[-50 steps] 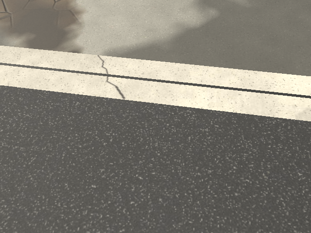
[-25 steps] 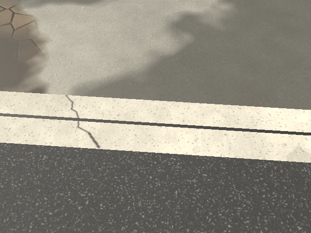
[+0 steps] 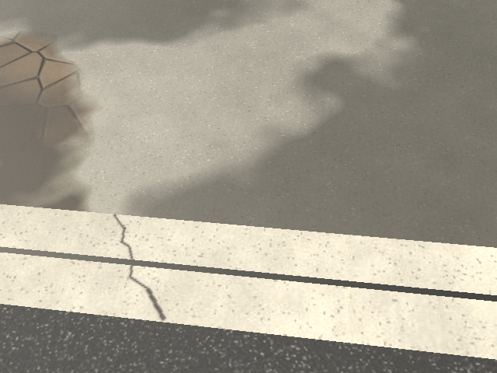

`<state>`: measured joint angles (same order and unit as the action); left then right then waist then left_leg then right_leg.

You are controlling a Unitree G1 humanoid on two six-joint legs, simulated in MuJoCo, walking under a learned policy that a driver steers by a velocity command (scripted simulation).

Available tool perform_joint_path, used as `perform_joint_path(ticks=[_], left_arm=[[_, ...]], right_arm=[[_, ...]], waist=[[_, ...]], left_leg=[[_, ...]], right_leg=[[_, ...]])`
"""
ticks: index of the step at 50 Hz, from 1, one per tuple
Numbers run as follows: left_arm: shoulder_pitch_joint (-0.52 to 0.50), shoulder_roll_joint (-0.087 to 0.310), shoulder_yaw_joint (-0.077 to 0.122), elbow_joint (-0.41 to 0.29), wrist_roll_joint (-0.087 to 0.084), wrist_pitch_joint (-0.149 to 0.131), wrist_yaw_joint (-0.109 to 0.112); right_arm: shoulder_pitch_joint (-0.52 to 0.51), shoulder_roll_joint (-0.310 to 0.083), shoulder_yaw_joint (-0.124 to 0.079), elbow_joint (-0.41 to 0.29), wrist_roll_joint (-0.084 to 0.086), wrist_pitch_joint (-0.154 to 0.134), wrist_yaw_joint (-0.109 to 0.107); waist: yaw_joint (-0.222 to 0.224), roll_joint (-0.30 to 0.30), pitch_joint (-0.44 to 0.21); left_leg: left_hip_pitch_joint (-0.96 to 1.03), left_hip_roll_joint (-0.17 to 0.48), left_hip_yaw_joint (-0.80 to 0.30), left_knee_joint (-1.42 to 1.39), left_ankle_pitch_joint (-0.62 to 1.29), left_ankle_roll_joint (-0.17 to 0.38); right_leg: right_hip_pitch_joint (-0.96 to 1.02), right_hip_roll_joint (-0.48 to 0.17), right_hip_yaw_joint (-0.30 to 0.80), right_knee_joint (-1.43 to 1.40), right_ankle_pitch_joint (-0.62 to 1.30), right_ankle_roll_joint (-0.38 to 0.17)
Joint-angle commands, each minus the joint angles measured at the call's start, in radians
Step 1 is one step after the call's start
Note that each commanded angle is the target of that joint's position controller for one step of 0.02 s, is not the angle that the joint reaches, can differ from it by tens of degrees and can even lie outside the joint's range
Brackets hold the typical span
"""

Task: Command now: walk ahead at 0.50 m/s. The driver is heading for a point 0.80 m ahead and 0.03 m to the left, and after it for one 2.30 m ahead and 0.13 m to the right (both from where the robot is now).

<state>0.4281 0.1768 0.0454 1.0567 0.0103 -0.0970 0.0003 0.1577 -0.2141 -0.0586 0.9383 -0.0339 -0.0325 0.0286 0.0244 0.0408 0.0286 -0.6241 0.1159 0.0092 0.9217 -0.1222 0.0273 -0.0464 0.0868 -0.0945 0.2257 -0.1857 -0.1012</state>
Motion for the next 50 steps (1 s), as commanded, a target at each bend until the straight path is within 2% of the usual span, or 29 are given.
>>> perform_joint_path(ticks=[1, 5, 8, 10, 11, 12, 13, 14, 15, 16, 17, 19, 22, 25, 30, 34, 36, 38, 39, 40, 41, 42, 43, 44, 45, 46, 47, 48, 50], left_arm=[[0.035, 0.112, 0.012, -0.039, -0.001, -0.014, 0.003], [0.105, 0.116, 0.01, -0.014, 0.005, -0.012, 0.01], [0.114, 0.128, 0.014, 0.0, 0.014, -0.007, 0.019], [0.079, 0.144, 0.018, -0.002, 0.017, -0.005, 0.023], [0.066, 0.154, 0.021, -0.001, 0.018, -0.003, 0.023], [0.047, 0.152, 0.02, -0.006, 0.012, 0.001, 0.021], [0.041, 0.122, 0.009, -0.036, 0.0, 0.0, 0.016], [0.162, 0.024, -0.006, -0.05, -0.037, 0.003, 0.004], [0.094, 0.119, 0.019, -0.044, -0.007, 0.009, 0.007], [0.005, 0.12, 0.023, -0.075, -0.002, 0.006, 0.004], [-0.039, 0.106, 0.02, -0.084, 0.001, 0.002, 0.001], [-0.026, 0.076, 0.02, -0.077, 0.024, 0.024, -0.007], [-0.044, 0.055, 0.02, -0.084, 0.029, 0.051, -0.02], [-0.181, 0.068, 0.02, -0.133, 0.029, 0.062, -0.026], [-0.365, 0.054, 0.006, -0.196, 0.015, 0.06, -0.028], [-0.46, 0.056, -0.001, -0.233, 0.012, 0.055, -0.024], [-0.456, 0.05, -0.004, -0.236, 0.015, 0.045, -0.019], [-0.354, 0.066, 0.004, -0.203, 0.017, 0.029, -0.007], [-0.23, 0.084, 0.014, -0.157, 0.02, 0.018, -0.001], [-0.094, 0.11, 0.024, -0.112, 0.033, 0.001, 0.006], [0.049, 0.195, 0.042, -0.085, 0.054, -0.01, 0.013], [0.041, 0.252, 0.052, -0.086, 0.033, -0.001, 0.003], [-0.013, 0.213, 0.049, -0.11, -0.016, 0.016, -0.003], [-0.128, 0.15, 0.028, -0.124, -0.016, 0.021, 0.0], [-0.189, 0.089, 0.007, -0.129, -0.009, 0.023, 0.004], [-0.202, 0.063, -0.003, -0.124, -0.008, 0.021, 0.012], [-0.2, 0.05, -0.011, -0.113, -0.007, 0.022, 0.018], [-0.191, 0.049, -0.016, -0.106, 0.0, 0.018, 0.019], [-0.19, 0.083, -0.014, -0.1, 0.009, 0.008, 0.017]], right_arm=[[-0.082, -0.022, 0.005, -0.07, 0.008, -0.006, 0.004], [-0.188, -0.022, 0.014, -0.107, 0.012, -0.012, 0.001], [-0.217, -0.037, 0.011, -0.13, 0.011, -0.022, -0.001], [-0.145, -0.052, 0.002, -0.114, 0.012, -0.032, -0.009], [-0.043, -0.068, -0.008, -0.082, 0.01, -0.038, -0.016], [0.127, -0.088, -0.022, -0.023, 0.002, -0.048, -0.025], [0.309, -0.164, -0.045, 0.016, -0.023, -0.056, -0.036], [0.35, -0.257, -0.067, 0.022, -0.029, -0.051, -0.03], [0.263, -0.213, -0.061, 0.009, 0.012, -0.036, -0.021], [0.154, -0.153, -0.042, -0.008, 0.02, -0.036, -0.019], [0.107, -0.096, -0.026, -0.012, 0.017, -0.043, -0.015], [0.1, -0.04, -0.007, 0.012, 0.019, -0.056, -0.024], [0.182, -0.063, -0.007, 0.045, 0.022, -0.073, -0.03], [0.236, -0.083, -0.008, 0.057, 0.024, -0.073, -0.03], [0.323, -0.078, 0.0, 0.073, 0.022, -0.071, -0.033], [0.388, -0.081, 0.002, 0.097, 0.015, -0.068, -0.04], [0.378, -0.074, 0.005, 0.105, 0.009, -0.062, -0.048], [0.351, -0.088, 0.002, 0.106, 0.007, -0.061, -0.055], [0.328, -0.098, 0.0, 0.104, 0.011, -0.059, -0.057], [0.312, -0.097, 0.002, 0.1, 0.027, -0.058, -0.057], [0.321, -0.064, 0.012, 0.067, 0.047, -0.06, -0.058], [0.526, 0.031, 0.027, 0.094, 0.095, -0.045, -0.058], [0.463, -0.061, 0.001, 0.113, 0.058, -0.027, -0.066], [0.358, -0.046, 0.002, 0.081, 0.038, -0.024, -0.062], [0.304, -0.035, 0.002, 0.071, 0.021, -0.022, -0.058], [0.281, -0.037, -0.003, 0.068, 0.007, -0.01, -0.053], [0.313, -0.018, -0.001, 0.08, 0.0, 0.009, -0.047], [0.333, 0.003, 0.002, 0.094, 0.001, 0.024, -0.045], [0.342, 0.025, 0.008, 0.106, 0.007, 0.047, -0.047]], waist=[[-0.005, -0.095, 0.067], [0.03, -0.106, 0.077], [0.023, -0.109, 0.085], [-0.021, -0.119, 0.049], [-0.063, -0.12, -0.004], [-0.135, -0.091, -0.091], [-0.191, -0.014, -0.211], [-0.13, 0.22, -0.315], [-0.114, 0.061, -0.264], [-0.077, 0.024, -0.113], [-0.057, -0.024, -0.042], [-0.003, 0.004, -0.006], [0.012, 0.007, 0.002], [-0.007, 0.009, 0.046], [-0.053, 0.017, 0.067], [-0.082, 0.029, 0.081], [-0.069, 0.027, 0.089], [-0.027, 0.05, 0.039], [0.022, 0.044, -0.017], [0.082, 0.015, -0.083], [0.108, -0.083, -0.22], [0.024, -0.268, -0.406], [0.033, -0.092, -0.391], [0.006, -0.112, -0.225], [-0.016, -0.091, -0.116], [-0.034, -0.101, -0.067], [-0.06, -0.111, -0.061], [-0.073, -0.104, -0.072], [-0.097, -0.112, -0.089]], left_leg=[[-0.031, -0.013, 0.041, -0.134, 0.095, -0.014], [-0.026, -0.045, 0.069, -0.27, 0.118, 0.008], [-0.012, -0.063, 0.071, -0.333, 0.045, 0.043], [0.116, -0.107, 0.09, -0.376, -0.032, 0.078], [0.238, -0.141, 0.103, -0.406, -0.051, 0.098], [0.448, -0.153, 0.106, -0.466, 0.005, 0.125], [0.719, 0.037, -0.098, -0.471, -0.047, 0.177], [0.956, 0.32, -0.601, -0.586, -0.095, 0.321], [0.874, 0.279, -0.645, -0.647, -0.16, 0.302], [0.729, 0.248, -0.481, -0.664, -0.161, 0.27], [0.611, 0.202, -0.379, -0.703, -0.075, 0.24], [0.485, 0.12, -0.235, -0.745, 0.022, 0.183], [0.464, 0.096, -0.162, -0.771, 0.127, 0.187], [0.488, 0.084, -0.128, -0.813, 0.12, 0.187], [0.565, 0.058, -0.063, -0.807, 0.262, 0.164], [0.675, 0.082, -0.045, -0.77, 0.36, 0.17], [0.701, 0.084, -0.015, -0.696, 0.555, 0.158], [0.701, 0.076, -0.003, -0.567, 0.793, 0.127], [0.699, 0.056, 0.002, -0.442, 0.833, 0.107], [0.622, 0.017, 0.026, -0.268, 0.713, 0.078], [0.426, -0.049, 0.06, 0.011, 0.271, 0.045], [0.198, -0.206, 0.035, 0.352, -0.552, 0.015], [0.204, -0.168, -0.088, 0.38, -0.467, 0.017], [0.157, -0.14, -0.079, 0.359, -0.413, 0.012], [0.155, -0.108, -0.069, 0.291, -0.361, 0.006], [0.19, -0.088, -0.07, 0.23, -0.327, -0.001], [0.266, -0.082, -0.061, 0.178, -0.301, -0.009], [0.328, -0.091, -0.051, 0.14, -0.281, -0.014], [0.379, -0.099, -0.03, 0.051, -0.264, -0.022]], right_leg=[[-0.033, -0.255, 0.152, -0.118, 0.319, -0.089], [0.078, -0.275, 0.133, -0.091, 0.406, -0.092], [0.168, -0.312, 0.132, -0.036, 0.513, -0.094], [0.18, -0.314, 0.108, 0.068, 0.739, -0.074], [0.176, -0.303, 0.096, 0.188, 0.847, -0.062], [0.11, -0.264, 0.061, 0.378, 0.818, -0.042], [-0.102, -0.215, 0.031, 0.662, 0.503, -0.022], [-0.462, -0.013, 0.0, 1.039, -0.271, 0.022], [-0.546, -0.051, 0.149, 1.118, -0.294, 0.004], [-0.587, -0.099, 0.148, 1.098, -0.208, 0.0], [-0.562, -0.133, 0.146, 1.041, -0.145, 0.001], [-0.474, -0.171, 0.139, 0.945, -0.102, 0.018], [-0.478, -0.178, 0.11, 0.888, -0.069, 0.045], [-0.589, -0.204, 0.088, 0.788, 0.031, 0.071], [-0.614, -0.186, 0.043, 0.546, 0.16, 0.086], [-0.611, -0.155, 0.018, 0.429, 0.164, 0.064], [-0.559, -0.129, 0.006, 0.37, 0.131, 0.043], [-0.405, -0.075, -0.007, 0.331, 0.088, 0.013], [-0.28, -0.045, -0.009, 0.275, 0.121, -0.006], [-0.091, -0.076, 0.011, 0.188, 0.308, -0.025], [0.177, -0.304, 0.207, 0.263, 0.733, -0.069], [0.417, -0.579, 0.522, 0.292, 1.155, -0.268], [0.283, -0.511, 0.48, 0.244, 1.027, -0.252], [0.133, -0.465, 0.381, 0.18, 0.876, -0.22], [0.005, -0.412, 0.309, 0.119, 0.77, -0.176], [-0.082, -0.372, 0.251, 0.083, 0.732, -0.144], [-0.159, -0.343, 0.202, 0.062, 0.706, -0.122], [-0.204, -0.326, 0.172, 0.055, 0.716, -0.115], [-0.247, -0.307, 0.133, 0.047, 0.691, -0.116]])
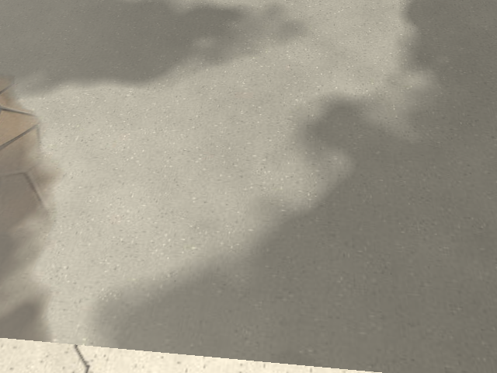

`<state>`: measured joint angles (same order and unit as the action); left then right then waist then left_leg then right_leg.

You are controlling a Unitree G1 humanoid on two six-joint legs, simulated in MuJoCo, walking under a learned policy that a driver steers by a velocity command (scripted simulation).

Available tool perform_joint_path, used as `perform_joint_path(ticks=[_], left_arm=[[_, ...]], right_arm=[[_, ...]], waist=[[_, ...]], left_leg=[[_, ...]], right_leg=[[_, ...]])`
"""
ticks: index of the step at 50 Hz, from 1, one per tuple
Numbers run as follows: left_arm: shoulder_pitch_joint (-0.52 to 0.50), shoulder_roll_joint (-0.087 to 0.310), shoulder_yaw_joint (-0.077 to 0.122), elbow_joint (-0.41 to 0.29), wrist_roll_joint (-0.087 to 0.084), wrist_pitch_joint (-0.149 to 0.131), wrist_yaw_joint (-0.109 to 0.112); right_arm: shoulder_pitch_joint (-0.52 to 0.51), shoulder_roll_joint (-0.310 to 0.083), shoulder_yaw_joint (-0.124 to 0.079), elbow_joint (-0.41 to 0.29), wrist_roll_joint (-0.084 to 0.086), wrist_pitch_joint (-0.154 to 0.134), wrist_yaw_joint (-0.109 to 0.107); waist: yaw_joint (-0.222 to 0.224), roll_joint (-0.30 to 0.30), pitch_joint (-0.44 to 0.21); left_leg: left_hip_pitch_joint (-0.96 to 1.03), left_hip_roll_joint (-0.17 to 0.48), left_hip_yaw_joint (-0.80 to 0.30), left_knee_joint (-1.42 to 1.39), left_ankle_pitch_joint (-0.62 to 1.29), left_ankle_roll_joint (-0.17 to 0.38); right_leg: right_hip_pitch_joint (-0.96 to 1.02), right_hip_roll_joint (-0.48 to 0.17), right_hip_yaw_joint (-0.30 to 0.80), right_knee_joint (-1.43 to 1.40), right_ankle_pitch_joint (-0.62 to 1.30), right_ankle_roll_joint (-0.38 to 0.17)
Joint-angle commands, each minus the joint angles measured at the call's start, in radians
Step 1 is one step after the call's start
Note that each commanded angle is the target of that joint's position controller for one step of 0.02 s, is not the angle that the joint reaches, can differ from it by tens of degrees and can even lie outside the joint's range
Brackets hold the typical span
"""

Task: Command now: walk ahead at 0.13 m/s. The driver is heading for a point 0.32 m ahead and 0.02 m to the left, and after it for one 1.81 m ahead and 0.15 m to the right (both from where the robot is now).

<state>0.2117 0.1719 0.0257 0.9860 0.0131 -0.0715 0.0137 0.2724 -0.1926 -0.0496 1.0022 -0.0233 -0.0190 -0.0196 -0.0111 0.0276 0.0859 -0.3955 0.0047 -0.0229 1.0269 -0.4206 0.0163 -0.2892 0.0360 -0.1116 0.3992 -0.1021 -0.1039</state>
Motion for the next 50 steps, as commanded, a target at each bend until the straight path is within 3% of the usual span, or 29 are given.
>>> perform_joint_path(ticks=[1, 5, 9, 11, 12, 13, 14, 17, 20, 28, 29, 31, 33, 35, 36, 37, 38, 40, 41, 42, 43, 44, 45, 46, 47, 48, 50], left_arm=[[0.025, 0.097, 0.004, -0.029, 0.01, -0.018, 0.002], [0.067, 0.113, 0.004, -0.014, 0.011, 0.007, 0.003], [0.065, 0.108, 0.002, -0.005, 0.0, 0.038, 0.011], [0.093, 0.091, -0.001, 0.006, -0.002, 0.045, 0.014], [0.137, 0.072, 0.0, 0.01, -0.009, 0.047, 0.011], [0.147, 0.055, -0.002, 0.024, -0.014, 0.051, 0.009], [0.15, 0.063, -0.001, 0.035, -0.009, 0.053, 0.009], [0.152, 0.072, 0.001, 0.051, -0.002, 0.055, 0.01], [0.144, 0.052, -0.006, 0.067, -0.005, 0.053, 0.013], [0.154, 0.038, -0.013, 0.105, -0.006, 0.056, 0.02], [0.164, 0.038, -0.014, 0.112, -0.005, 0.057, 0.02], [0.169, 0.065, 0.0, 0.109, -0.003, 0.065, 0.017], [0.151, 0.062, 0.005, 0.089, 0.002, 0.071, 0.009], [0.099, 0.028, 0.0, 0.056, 0.008, 0.06, -0.001], [0.069, 0.011, -0.003, 0.037, 0.017, 0.051, -0.008], [0.039, 0.029, 0.002, 0.017, 0.023, 0.041, -0.013], [0.028, 0.047, 0.008, 0.006, 0.019, 0.031, -0.015], [0.073, 0.032, 0.007, 0.004, 0.008, 0.014, -0.015], [0.116, 0.018, 0.005, 0.019, 0.002, 0.006, -0.011], [0.184, 0.002, 0.005, 0.048, -0.004, 0.003, -0.005], [0.245, 0.016, 0.012, 0.074, -0.006, 0.003, 0.002], [0.307, 0.076, 0.026, 0.082, 0.009, -0.001, 0.011], [0.375, 0.182, 0.048, 0.088, -0.001, 0.007, 0.014], [0.396, 0.126, 0.03, 0.103, -0.002, 0.018, 0.014], [0.332, 0.088, 0.016, 0.086, 0.003, 0.017, 0.014], [0.27, 0.079, 0.008, 0.068, 0.008, 0.015, 0.016], [0.191, 0.048, -0.014, 0.051, 0.009, 0.005, 0.028]], right_arm=[[0.207, 0.001, 0.001, 0.04, -0.004, 0.042, -0.003], [0.102, -0.025, 0.008, 0.033, -0.002, 0.059, -0.014], [0.085, -0.015, 0.021, 0.051, 0.001, 0.048, -0.017], [0.107, -0.027, 0.029, 0.064, -0.007, 0.029, -0.022], [0.09, -0.065, 0.026, 0.062, -0.005, 0.017, -0.024], [0.069, -0.051, 0.029, 0.075, 0.013, 0.012, -0.019], [0.06, -0.023, 0.037, 0.076, 0.016, 0.004, -0.016], [0.059, -0.024, 0.039, 0.085, 0.02, -0.003, -0.021], [0.079, -0.018, 0.042, 0.096, 0.018, -0.001, -0.022], [0.104, -0.01, 0.049, 0.118, 0.016, 0.001, -0.023], [0.12, -0.009, 0.049, 0.124, 0.014, 0.001, -0.023], [0.139, -0.038, 0.034, 0.123, 0.01, 0.008, -0.022], [0.148, -0.05, 0.025, 0.108, 0.007, 0.015, -0.016], [0.211, -0.064, 0.014, 0.115, 0.009, 0.012, -0.015], [0.243, -0.092, 0.001, 0.124, 0.007, 0.008, -0.015], [0.244, -0.105, -0.008, 0.125, 0.003, 0.005, -0.016], [0.233, -0.094, -0.008, 0.12, -0.002, 0.0, -0.017], [0.192, -0.088, -0.006, 0.116, -0.005, -0.01, -0.019], [0.155, -0.073, -0.002, 0.113, 0.0, -0.014, -0.02], [0.132, -0.065, 0.001, 0.11, 0.007, -0.015, -0.019], [0.131, -0.051, 0.005, 0.108, 0.008, -0.016, -0.018], [0.139, -0.015, 0.017, 0.1, 0.009, -0.023, -0.017], [0.167, 0.037, 0.032, 0.077, 0.02, -0.025, -0.015], [0.139, -0.032, 0.015, 0.072, 0.009, -0.011, -0.018], [0.121, -0.017, 0.015, 0.073, 0.002, -0.003, -0.015], [0.113, 0.017, 0.025, 0.076, 0.004, 0.0, -0.011], [0.119, 0.024, 0.03, 0.081, 0.011, 0.005, -0.006]], waist=[[-0.062, -0.107, -0.143], [-0.018, -0.142, -0.121], [-0.02, -0.098, -0.058], [-0.016, -0.038, -0.03], [0.032, 0.016, -0.007], [0.04, 0.088, 0.014], [0.041, 0.08, 0.002], [0.04, 0.037, -0.023], [0.03, -0.003, -0.022], [0.02, -0.021, -0.021], [0.019, -0.021, -0.04], [0.016, -0.013, -0.017], [0.005, 0.003, 0.074], [-0.03, 0.074, 0.103], [-0.045, 0.131, 0.097], [-0.05, 0.138, 0.099], [-0.043, 0.101, 0.09], [0.001, 0.091, 0.074], [0.033, 0.082, 0.06], [0.062, 0.068, 0.032], [0.076, 0.042, 0.01], [0.088, -0.064, -0.02], [0.098, -0.277, -0.051], [0.102, -0.235, -0.042], [0.065, -0.138, -0.01], [0.041, -0.093, -0.007], [-0.009, -0.092, -0.031]], left_leg=[[0.153, 0.016, 0.008, -0.117, 0.043, -0.011], [0.166, 0.028, 0.029, -0.296, 0.082, -0.009], [0.236, 0.026, 0.047, -0.496, 0.145, 0.001], [0.306, 0.089, -0.027, -0.662, 0.253, 0.012], [0.262, 0.134, -0.092, -0.677, 0.252, 0.028], [0.136, 0.126, -0.098, -0.704, 0.179, 0.037], [0.087, 0.121, -0.096, -0.736, 0.15, 0.027], [0.114, 0.1, -0.072, -0.743, 0.191, 0.014], [0.156, 0.099, -0.067, -0.734, 0.226, 0.023], [0.181, 0.097, -0.06, -0.728, 0.26, 0.03], [0.189, 0.087, -0.055, -0.732, 0.187, 0.034], [0.156, 0.056, -0.051, -0.707, -0.082, 0.066], [0.1, 0.076, -0.107, -0.729, -0.296, 0.106], [0.18, 0.16, -0.248, -0.81, -0.355, 0.154], [0.242, 0.239, -0.348, -0.875, -0.367, 0.192], [0.26, 0.294, -0.402, -0.906, -0.333, 0.222], [0.273, 0.302, -0.396, -0.903, -0.225, 0.229], [0.267, 0.272, -0.299, -0.823, 0.054, 0.207], [0.232, 0.225, -0.217, -0.765, 0.221, 0.171], [0.174, 0.178, -0.148, -0.702, 0.314, 0.135], [0.109, 0.138, -0.106, -0.632, 0.323, 0.102], [0.035, 0.068, -0.025, -0.482, 0.263, 0.059], [-0.103, -0.051, 0.101, -0.268, -0.023, 0.014], [-0.114, -0.024, 0.076, -0.135, -0.185, 0.01], [-0.109, 0.003, 0.034, -0.055, -0.163, 0.012], [-0.087, 0.021, 0.016, -0.05, -0.115, 0.011], [-0.003, 0.047, 0.01, -0.142, -0.016, 0.0]], right_leg=[[-0.013, -0.249, 0.144, -0.135, 0.538, -0.108], [-0.031, -0.238, 0.191, -0.198, 0.051, -0.09], [-0.077, -0.238, 0.247, -0.213, -0.277, -0.066], [-0.103, -0.203, 0.246, -0.185, -0.31, 0.002], [-0.084, -0.144, 0.208, -0.164, -0.251, 0.029], [0.018, -0.102, 0.156, -0.141, -0.158, 0.04], [0.11, -0.106, 0.152, -0.11, -0.095, 0.042], [0.153, -0.123, 0.161, -0.095, -0.057, 0.037], [0.128, -0.125, 0.16, -0.102, -0.056, 0.044], [0.128, -0.129, 0.159, -0.096, -0.027, 0.05], [0.132, -0.118, 0.154, -0.095, -0.098, 0.049], [0.083, -0.077, 0.133, -0.046, -0.363, 0.027], [-0.035, -0.066, 0.142, -0.011, -0.536, 0.008], [-0.162, -0.031, 0.101, 0.115, -0.45, 0.017], [-0.217, -0.01, 0.042, 0.217, -0.334, 0.028], [-0.254, -0.038, 0.045, 0.29, -0.285, 0.027], [-0.271, -0.052, 0.066, 0.334, -0.299, 0.026], [-0.213, -0.069, 0.079, 0.282, -0.314, 0.023], [-0.108, -0.051, 0.053, 0.192, -0.264, 0.025], [0.036, -0.014, 0.018, 0.101, -0.164, 0.028], [0.164, -0.01, 0.037, 0.052, -0.105, 0.036], [0.27, -0.126, 0.186, -0.022, -0.052, 0.025], [0.347, -0.326, 0.45, -0.117, 0.09, -0.073], [0.304, -0.415, 0.541, -0.128, 0.243, -0.141], [0.252, -0.39, 0.478, -0.112, 0.328, -0.151], [0.212, -0.358, 0.402, -0.113, 0.396, -0.136], [0.182, -0.292, 0.277, -0.114, 0.557, -0.089]])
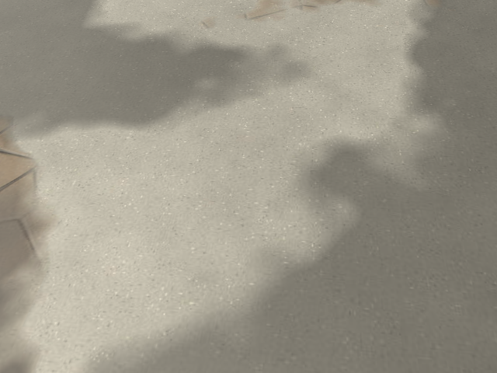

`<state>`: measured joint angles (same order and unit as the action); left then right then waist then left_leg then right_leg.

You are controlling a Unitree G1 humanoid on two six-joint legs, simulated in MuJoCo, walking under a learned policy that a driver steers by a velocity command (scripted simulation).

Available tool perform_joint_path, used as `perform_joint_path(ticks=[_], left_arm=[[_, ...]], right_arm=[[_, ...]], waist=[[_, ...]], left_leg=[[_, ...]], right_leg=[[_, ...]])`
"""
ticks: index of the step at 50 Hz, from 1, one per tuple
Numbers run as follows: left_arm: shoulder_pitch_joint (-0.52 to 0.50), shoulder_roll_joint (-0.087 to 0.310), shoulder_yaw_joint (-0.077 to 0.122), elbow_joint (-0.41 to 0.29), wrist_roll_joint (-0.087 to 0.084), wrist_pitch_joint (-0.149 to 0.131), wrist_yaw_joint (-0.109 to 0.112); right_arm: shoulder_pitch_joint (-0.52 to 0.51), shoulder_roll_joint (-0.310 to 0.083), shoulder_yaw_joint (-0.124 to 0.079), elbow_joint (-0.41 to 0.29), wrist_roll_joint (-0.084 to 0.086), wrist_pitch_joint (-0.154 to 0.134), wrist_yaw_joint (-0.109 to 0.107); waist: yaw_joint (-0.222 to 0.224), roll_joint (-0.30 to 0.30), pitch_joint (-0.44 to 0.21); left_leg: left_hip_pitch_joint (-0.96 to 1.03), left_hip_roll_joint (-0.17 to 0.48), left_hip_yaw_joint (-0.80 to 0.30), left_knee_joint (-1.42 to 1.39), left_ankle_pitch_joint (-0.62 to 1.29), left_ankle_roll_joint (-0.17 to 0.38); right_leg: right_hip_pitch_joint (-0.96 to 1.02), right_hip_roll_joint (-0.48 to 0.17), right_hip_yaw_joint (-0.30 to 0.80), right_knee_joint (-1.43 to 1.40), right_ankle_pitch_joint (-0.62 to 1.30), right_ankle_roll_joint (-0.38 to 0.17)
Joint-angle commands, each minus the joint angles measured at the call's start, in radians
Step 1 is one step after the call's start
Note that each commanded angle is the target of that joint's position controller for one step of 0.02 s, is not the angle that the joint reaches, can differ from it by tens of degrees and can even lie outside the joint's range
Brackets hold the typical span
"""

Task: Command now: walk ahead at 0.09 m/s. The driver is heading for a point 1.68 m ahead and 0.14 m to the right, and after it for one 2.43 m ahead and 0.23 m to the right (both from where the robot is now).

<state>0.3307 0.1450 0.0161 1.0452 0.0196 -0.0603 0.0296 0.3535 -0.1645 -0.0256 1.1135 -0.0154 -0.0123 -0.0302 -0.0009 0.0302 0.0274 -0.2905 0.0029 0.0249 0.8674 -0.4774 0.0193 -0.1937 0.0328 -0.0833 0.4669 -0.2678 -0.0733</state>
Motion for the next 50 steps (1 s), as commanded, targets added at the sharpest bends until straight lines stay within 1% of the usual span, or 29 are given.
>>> perform_joint_path(ticks=[1, 3, 4, 6, 7, 8, 9, 10, 11, 12, 13, 15, 17, 18, 21, 26, 34, 50], left_arm=[[0.057, 0.069, -0.012, -0.008, 0.002, -0.01, 0.015], [0.061, 0.066, -0.023, 0.002, -0.001, -0.011, 0.017], [0.074, 0.069, -0.026, 0.01, -0.004, -0.007, 0.018], [0.086, 0.074, -0.03, 0.022, -0.01, 0.004, 0.02], [0.077, 0.073, -0.032, 0.025, -0.015, 0.011, 0.02], [0.071, 0.077, -0.029, 0.027, -0.02, 0.016, 0.018], [0.078, 0.078, -0.026, 0.027, -0.02, 0.02, 0.016], [0.106, 0.072, -0.021, 0.03, -0.016, 0.023, 0.014], [0.157, 0.021, -0.028, 0.049, -0.014, 0.031, 0.012], [0.139, 0.037, -0.026, 0.06, -0.008, 0.036, 0.016], [0.118, 0.042, -0.023, 0.057, -0.01, 0.037, 0.017], [0.103, 0.049, -0.02, 0.056, -0.013, 0.035, 0.014], [0.104, 0.042, -0.022, 0.062, -0.013, 0.033, 0.013], [0.105, 0.037, -0.023, 0.069, -0.015, 0.034, 0.015], [0.1, 0.036, -0.023, 0.078, -0.014, 0.038, 0.018], [0.095, 0.038, -0.024, 0.089, -0.014, 0.042, 0.02], [0.098, 0.04, -0.028, 0.101, -0.014, 0.044, 0.021], [0.122, 0.024, -0.036, 0.117, -0.013, 0.038, 0.021]], right_arm=[[0.052, -0.002, 0.009, -0.021, 0.006, 0.002, 0.005], [0.042, -0.002, 0.015, -0.02, 0.017, 0.012, -0.002], [0.026, -0.007, 0.016, -0.021, 0.02, 0.017, -0.006], [0.004, -0.012, 0.02, -0.023, 0.024, 0.025, -0.014], [0.002, -0.007, 0.024, -0.02, 0.022, 0.026, -0.015], [0.001, -0.004, 0.029, -0.018, 0.015, 0.024, -0.014], [-0.008, -0.032, 0.026, -0.021, 0.006, 0.02, -0.013], [-0.017, -0.068, 0.021, -0.023, -0.001, 0.015, -0.011], [-0.052, -0.079, 0.016, -0.013, 0.011, 0.019, -0.01], [-0.065, -0.042, 0.022, -0.016, 0.014, 0.02, -0.006], [-0.065, -0.029, 0.027, -0.012, 0.013, 0.017, -0.006], [-0.052, -0.036, 0.028, 0.002, 0.015, 0.009, -0.013], [-0.053, -0.05, 0.025, 0.008, 0.019, 0.004, -0.017], [-0.055, -0.051, 0.024, 0.007, 0.019, 0.002, -0.017], [-0.053, -0.047, 0.026, 0.015, 0.018, 0.0, -0.018], [-0.041, -0.043, 0.028, 0.029, 0.016, 0.0, -0.018], [-0.017, -0.034, 0.033, 0.047, 0.014, 0.002, -0.018], [0.008, -0.023, 0.038, 0.065, 0.015, 0.005, -0.016]], waist=[[-0.032, -0.107, 0.011], [-0.035, -0.127, -0.015], [-0.027, -0.136, -0.023], [-0.018, -0.145, -0.032], [-0.027, -0.135, -0.028], [-0.036, -0.117, -0.019], [-0.025, -0.091, -0.009], [0.003, -0.03, 0.021], [0.03, 0.073, 0.067], [0.008, 0.062, 0.096], [-0.001, 0.051, 0.096], [0.001, 0.03, 0.06], [0.004, 0.001, 0.037], [0.003, -0.017, 0.037], [0.004, -0.032, 0.035], [0.003, -0.043, 0.033], [0.002, -0.037, 0.045], [-0.003, -0.037, 0.061]], left_leg=[[-0.062, 0.038, -0.024, -0.032, 0.071, -0.011], [0.003, 0.015, -0.002, -0.15, 0.111, -0.015], [0.02, 0.005, 0.008, -0.201, 0.127, -0.016], [0.064, 0.004, 0.016, -0.293, 0.192, -0.015], [0.114, 0.012, 0.014, -0.367, 0.274, -0.012], [0.183, 0.032, -0.004, -0.439, 0.395, -0.009], [0.239, 0.079, -0.054, -0.459, 0.479, -0.005], [0.257, 0.126, -0.097, -0.443, 0.565, 0.005], [0.191, 0.119, -0.096, -0.423, 0.535, 0.028], [0.147, 0.109, -0.097, -0.444, 0.496, 0.026], [0.132, 0.104, -0.096, -0.463, 0.493, 0.022], [0.148, 0.1, -0.095, -0.48, 0.523, 0.022], [0.167, 0.1, -0.095, -0.483, 0.539, 0.025], [0.167, 0.1, -0.095, -0.489, 0.536, 0.028], [0.163, 0.099, -0.093, -0.497, 0.531, 0.03], [0.158, 0.098, -0.09, -0.506, 0.523, 0.03], [0.149, 0.095, -0.087, -0.516, 0.497, 0.028], [0.14, 0.093, -0.085, -0.522, 0.447, 0.023]], right_leg=[[0.082, -0.258, 0.195, -0.165, 0.806, -0.104], [0.097, -0.218, 0.13, -0.127, 0.903, -0.08], [0.107, -0.213, 0.122, -0.114, 0.914, -0.079], [0.103, -0.213, 0.128, -0.097, 0.847, -0.075], [0.07, -0.208, 0.131, -0.095, 0.745, -0.062], [0.016, -0.197, 0.138, -0.105, 0.578, -0.037], [-0.04, -0.17, 0.148, -0.125, 0.356, -0.014], [-0.087, -0.132, 0.141, -0.147, 0.181, -0.007], [-0.067, -0.105, 0.131, -0.184, 0.12, 0.0], [-0.033, -0.105, 0.13, -0.174, 0.131, 0.003], [-0.003, -0.11, 0.134, -0.162, 0.179, 0.004], [0.047, -0.121, 0.134, -0.151, 0.26, 0.008], [0.07, -0.125, 0.132, -0.153, 0.281, 0.012], [0.075, -0.124, 0.129, -0.154, 0.284, 0.013], [0.09, -0.126, 0.126, -0.157, 0.285, 0.015], [0.103, -0.13, 0.124, -0.157, 0.29, 0.014], [0.095, -0.135, 0.127, -0.161, 0.274, 0.013], [0.069, -0.136, 0.135, -0.176, 0.24, 0.013]])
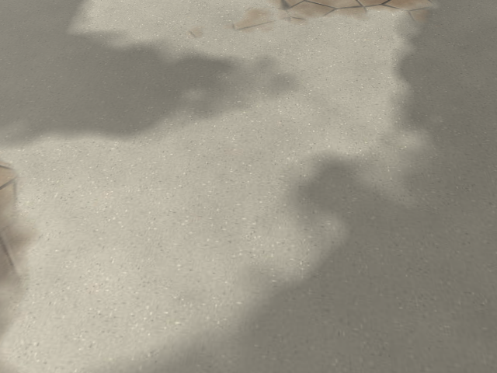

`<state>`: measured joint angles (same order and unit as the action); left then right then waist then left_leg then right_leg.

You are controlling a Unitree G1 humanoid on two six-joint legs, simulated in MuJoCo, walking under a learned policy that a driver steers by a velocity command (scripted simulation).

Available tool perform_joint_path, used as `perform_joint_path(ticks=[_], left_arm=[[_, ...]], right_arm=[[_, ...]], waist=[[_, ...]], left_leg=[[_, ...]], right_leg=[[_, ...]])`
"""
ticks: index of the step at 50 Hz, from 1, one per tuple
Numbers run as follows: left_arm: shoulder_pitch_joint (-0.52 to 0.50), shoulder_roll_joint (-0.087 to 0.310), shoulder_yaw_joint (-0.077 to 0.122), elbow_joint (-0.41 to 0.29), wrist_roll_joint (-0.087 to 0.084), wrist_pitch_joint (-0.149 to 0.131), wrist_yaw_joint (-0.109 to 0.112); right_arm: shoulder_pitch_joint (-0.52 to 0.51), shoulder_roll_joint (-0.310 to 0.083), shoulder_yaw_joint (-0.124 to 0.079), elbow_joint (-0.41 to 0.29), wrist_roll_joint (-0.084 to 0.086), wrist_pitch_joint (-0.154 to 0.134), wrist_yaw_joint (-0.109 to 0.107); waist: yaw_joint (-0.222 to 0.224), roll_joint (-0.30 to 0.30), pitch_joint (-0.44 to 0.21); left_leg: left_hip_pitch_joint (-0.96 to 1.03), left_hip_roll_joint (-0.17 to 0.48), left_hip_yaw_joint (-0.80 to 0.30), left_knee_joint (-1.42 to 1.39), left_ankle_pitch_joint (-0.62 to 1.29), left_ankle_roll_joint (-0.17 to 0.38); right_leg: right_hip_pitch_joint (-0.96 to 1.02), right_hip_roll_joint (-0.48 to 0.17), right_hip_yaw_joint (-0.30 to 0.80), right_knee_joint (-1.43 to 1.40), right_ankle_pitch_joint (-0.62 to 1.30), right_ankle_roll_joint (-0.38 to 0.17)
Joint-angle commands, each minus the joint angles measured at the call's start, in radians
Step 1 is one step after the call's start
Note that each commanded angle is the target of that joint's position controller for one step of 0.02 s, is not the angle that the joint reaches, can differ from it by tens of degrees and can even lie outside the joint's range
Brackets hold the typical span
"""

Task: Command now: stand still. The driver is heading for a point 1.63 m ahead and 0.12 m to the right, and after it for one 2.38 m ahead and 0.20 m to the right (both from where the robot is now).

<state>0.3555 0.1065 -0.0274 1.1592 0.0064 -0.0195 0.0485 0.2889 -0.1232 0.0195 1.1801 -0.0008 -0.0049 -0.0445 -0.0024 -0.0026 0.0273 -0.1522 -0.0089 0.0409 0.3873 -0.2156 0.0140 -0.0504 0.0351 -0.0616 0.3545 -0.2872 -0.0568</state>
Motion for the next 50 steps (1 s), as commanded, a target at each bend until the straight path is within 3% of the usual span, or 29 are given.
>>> perform_joint_path(ticks=[1, 3, 5, 7, 8, 9, 11, 14, 17, 19, 20, 21, 22, 23, 24, 25, 26, 28, 30, 33, 35, 37, 38, 40, 42, 44, 46, 48, 50], left_arm=[[0.1, 0.061, 0.007, 0.003, 0.0, -0.003, 0.002], [0.115, 0.055, 0.005, 0.008, 0.002, -0.004, 0.001], [0.147, 0.095, 0.024, 0.014, 0.003, 0.003, -0.001], [0.204, 0.144, 0.049, 0.02, 0.003, 0.016, -0.003], [0.221, 0.152, 0.057, 0.022, 0.005, 0.018, -0.004], [0.237, 0.144, 0.06, 0.025, 0.012, 0.014, -0.006], [0.243, 0.147, 0.067, 0.018, 0.024, -0.006, -0.008], [0.21, 0.15, 0.072, 0.0, 0.017, -0.034, -0.014], [0.183, 0.164, 0.073, -0.013, 0.015, -0.047, -0.019], [0.148, 0.172, 0.074, -0.022, 0.011, -0.051, -0.025], [0.136, 0.174, 0.072, -0.026, 0.011, -0.056, -0.029], [0.133, 0.158, 0.063, -0.029, 0.014, -0.064, -0.035], [0.167, 0.092, 0.045, -0.069, -0.003, -0.064, -0.043], [0.136, 0.145, 0.063, -0.085, 0.023, -0.062, -0.051], [0.082, 0.158, 0.07, -0.113, 0.031, -0.056, -0.059], [0.058, 0.148, 0.069, -0.118, 0.022, -0.055, -0.066], [0.053, 0.126, 0.069, -0.117, 0.014, -0.052, -0.067], [0.087, 0.103, 0.071, -0.105, 0.024, -0.031, -0.068], [0.025, 0.135, 0.086, -0.127, 0.021, -0.012, -0.077], [-0.077, 0.136, 0.093, -0.161, 0.031, 0.002, -0.09], [-0.205, 0.146, 0.106, -0.212, 0.02, -0.009, -0.092], [-0.265, 0.157, 0.112, -0.237, 0.019, -0.023, -0.089], [-0.297, 0.156, 0.109, -0.252, 0.022, -0.028, -0.09], [-0.342, 0.134, 0.102, -0.269, 0.026, -0.034, -0.096], [-0.374, 0.145, 0.103, -0.288, 0.026, -0.032, -0.1], [-0.428, 0.149, 0.101, -0.316, 0.03, -0.035, -0.105], [-0.476, 0.147, 0.099, -0.342, 0.021, -0.035, -0.105], [-0.487, 0.142, 0.093, -0.353, 0.025, -0.043, -0.104], [-0.364, 0.175, 0.102, -0.313, 0.034, -0.052, -0.091]], right_arm=[[0.074, -0.064, -0.007, -0.001, 0.0, -0.002, -0.001], [0.082, -0.058, -0.005, 0.003, -0.001, -0.001, -0.001], [0.07, -0.073, -0.014, -0.008, -0.007, 0.002, 0.002], [0.01, -0.075, -0.021, -0.053, -0.024, 0.004, 0.015], [-0.033, -0.065, -0.02, -0.084, -0.035, 0.0, 0.022], [-0.074, -0.066, -0.022, -0.113, -0.037, -0.007, 0.028], [-0.093, -0.08, -0.031, -0.147, -0.033, -0.025, 0.04], [-0.104, -0.094, -0.046, -0.184, -0.02, -0.048, 0.055], [-0.127, -0.103, -0.059, -0.223, -0.012, -0.05, 0.072], [-0.025, -0.09, -0.064, -0.2, -0.008, -0.053, 0.076], [0.076, -0.102, -0.074, -0.169, -0.011, -0.054, 0.073], [0.219, -0.153, -0.096, -0.131, -0.02, -0.064, 0.064], [0.362, -0.284, -0.13, -0.12, -0.027, -0.068, 0.052], [0.383, -0.271, -0.129, -0.096, -0.015, -0.052, 0.054], [0.233, -0.247, -0.119, -0.139, -0.012, -0.049, 0.056], [0.13, -0.221, -0.111, -0.176, -0.012, -0.054, 0.062], [0.089, -0.196, -0.103, -0.188, -0.011, -0.062, 0.062], [0.086, -0.151, -0.085, -0.189, -0.008, -0.078, 0.054], [0.145, -0.152, -0.077, -0.173, -0.01, -0.089, 0.045], [0.221, -0.178, -0.081, -0.156, -0.021, -0.094, 0.041], [0.252, -0.155, -0.07, -0.138, -0.012, -0.11, 0.037], [0.265, -0.161, -0.07, -0.13, -0.014, -0.124, 0.032], [0.239, -0.172, -0.074, -0.133, -0.015, -0.128, 0.028], [0.228, -0.149, -0.067, -0.132, -0.016, -0.13, 0.023], [0.234, -0.146, -0.066, -0.126, -0.017, -0.131, 0.018], [0.258, -0.15, -0.066, -0.122, -0.03, -0.132, 0.013], [0.268, -0.154, -0.065, -0.114, -0.036, -0.118, 0.008], [0.287, -0.166, -0.064, -0.109, -0.044, -0.106, 0.006], [0.306, -0.193, -0.067, -0.1, -0.048, -0.096, 0.005]], waist=[[-0.001, -0.005, 0.062], [0.003, -0.005, 0.042], [0.019, -0.04, 0.061], [0.054, -0.12, 0.155], [0.069, -0.134, 0.217], [0.08, -0.129, 0.249], [0.067, -0.076, 0.243], [0.038, -0.052, 0.188], [0.023, -0.086, 0.168], [-0.028, -0.085, 0.142], [-0.068, -0.071, 0.111], [-0.134, 0.006, 0.048], [-0.168, 0.268, -0.055], [-0.149, 0.274, -0.064], [-0.07, 0.137, 0.021], [-0.037, 0.051, 0.05], [-0.005, 0.028, 0.072], [0.03, 0.05, 0.068], [0.031, 0.042, 0.084], [0.009, 0.039, 0.081], [-0.005, 0.042, 0.116], [-0.018, 0.058, 0.11], [-0.011, 0.057, 0.117], [-0.024, 0.063, 0.107], [-0.029, 0.063, 0.126], [-0.058, 0.033, 0.156], [-0.086, 0.023, 0.16], [-0.111, 0.02, 0.159], [-0.08, 0.018, 0.091]], left_leg=[[0.001, 0.105, -0.101, -0.042, 0.183, 0.028], [0.005, 0.096, -0.095, -0.043, 0.123, 0.029], [-0.061, 0.038, -0.045, 0.039, -0.089, 0.041], [-0.26, -0.013, 0.031, 0.192, -0.25, 0.045], [-0.339, 0.005, 0.052, 0.252, -0.243, 0.047], [-0.398, 0.036, 0.036, 0.324, -0.234, 0.052], [-0.5, 0.077, -0.005, 0.415, -0.219, 0.055], [-0.467, 0.086, -0.008, 0.355, -0.148, 0.047], [-0.326, 0.047, 0.044, 0.263, -0.078, 0.048], [-0.105, 0.004, 0.088, 0.194, 0.005, 0.056], [0.047, -0.031, 0.098, 0.179, -0.011, 0.062], [0.218, 0.011, 0.023, 0.113, -0.062, 0.085], [0.373, 0.282, -0.416, -0.091, -0.325, 0.196], [0.329, 0.371, -0.703, -0.233, -0.435, 0.259], [0.21, 0.363, -0.588, -0.218, -0.46, 0.247], [0.105, 0.341, -0.497, -0.239, -0.333, 0.236], [0.041, 0.308, -0.403, -0.256, -0.202, 0.217], [0.003, 0.256, -0.28, -0.279, -0.051, 0.196], [0.049, 0.24, -0.224, -0.292, 0.077, 0.197], [0.106, 0.238, -0.164, -0.282, 0.201, 0.216], [0.179, 0.226, -0.154, -0.277, 0.233, 0.209], [0.232, 0.213, -0.129, -0.256, 0.299, 0.204], [0.187, 0.182, -0.095, -0.245, 0.27, 0.19], [0.15, 0.165, -0.062, -0.21, 0.264, 0.181], [0.13, 0.173, -0.059, -0.175, 0.238, 0.174], [0.158, 0.18, -0.064, -0.118, 0.209, 0.172], [0.182, 0.174, -0.055, -0.047, 0.208, 0.162], [0.227, 0.163, -0.06, 0.042, 0.283, 0.156], [0.296, 0.147, -0.063, 0.254, 0.51, 0.151]], right_leg=[[-0.075, -0.139, 0.114, -0.064, 0.259, -0.004], [-0.067, -0.131, 0.114, -0.078, 0.173, -0.008], [-0.065, -0.12, 0.144, -0.096, -0.11, -0.043], [-0.069, -0.229, 0.308, -0.203, -0.463, -0.123], [-0.082, -0.297, 0.381, -0.249, -0.521, -0.161], [-0.086, -0.34, 0.427, -0.275, -0.491, -0.19], [-0.015, -0.367, 0.427, -0.282, -0.339, -0.216], [0.03, -0.326, 0.321, -0.261, -0.158, -0.187], [-0.04, -0.276, 0.219, -0.223, -0.028, -0.154], [-0.161, -0.24, 0.147, -0.138, 0.051, -0.122], [-0.231, -0.203, 0.101, -0.039, 0.172, -0.101], [-0.303, -0.145, 0.031, 0.176, 0.249, -0.069], [-0.488, -0.014, -0.079, 0.563, 0.038, -0.006], [-0.582, 0.021, 0.024, 0.805, -0.234, -0.026], [-0.616, -0.063, 0.089, 0.871, -0.153, -0.047], [-0.574, -0.099, 0.105, 0.835, -0.057, -0.051], [-0.529, -0.126, 0.107, 0.785, -0.013, -0.046], [-0.464, -0.145, 0.098, 0.704, 0.021, -0.023], [-0.512, -0.14, 0.078, 0.646, 0.062, -0.01], [-0.596, -0.135, 0.047, 0.611, 0.182, 0.011], [-0.724, -0.14, 0.073, 0.534, 0.26, 0.02], [-0.761, -0.132, 0.062, 0.457, 0.33, 0.027], [-0.719, -0.124, 0.054, 0.374, 0.412, 0.027], [-0.64, -0.118, 0.034, 0.296, 0.554, 0.016], [-0.607, -0.124, 0.038, 0.245, 0.616, -0.007], [-0.62, -0.125, 0.033, 0.165, 0.64, -0.025], [-0.591, -0.121, 0.01, 0.092, 0.666, -0.037], [-0.535, -0.106, -0.004, 0.008, 0.64, -0.043], [-0.416, -0.072, -0.021, -0.042, 0.577, -0.059]])
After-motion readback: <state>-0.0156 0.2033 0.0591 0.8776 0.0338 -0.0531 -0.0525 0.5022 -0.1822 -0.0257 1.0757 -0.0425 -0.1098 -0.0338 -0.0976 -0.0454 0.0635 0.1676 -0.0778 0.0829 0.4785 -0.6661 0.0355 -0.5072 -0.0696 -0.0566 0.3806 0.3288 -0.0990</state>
